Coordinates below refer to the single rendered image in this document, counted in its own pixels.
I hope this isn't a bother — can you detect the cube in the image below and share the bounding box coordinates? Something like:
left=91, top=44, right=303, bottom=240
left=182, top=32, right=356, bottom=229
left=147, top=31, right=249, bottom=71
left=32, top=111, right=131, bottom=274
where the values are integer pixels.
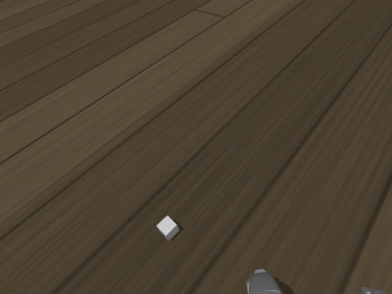
left=156, top=215, right=179, bottom=241

